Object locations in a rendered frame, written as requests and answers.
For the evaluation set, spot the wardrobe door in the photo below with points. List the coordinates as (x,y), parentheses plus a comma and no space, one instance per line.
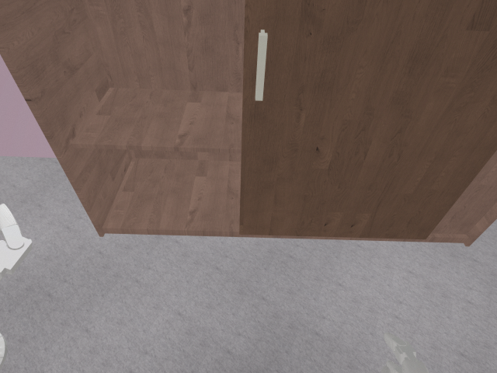
(479,197)
(376,114)

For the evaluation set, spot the right robot hand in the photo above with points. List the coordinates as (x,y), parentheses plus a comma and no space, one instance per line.
(405,355)

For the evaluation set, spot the left robot hand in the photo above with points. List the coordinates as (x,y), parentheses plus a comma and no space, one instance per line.
(15,248)

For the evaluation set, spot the handle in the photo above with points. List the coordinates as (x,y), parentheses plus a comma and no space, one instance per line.
(261,65)

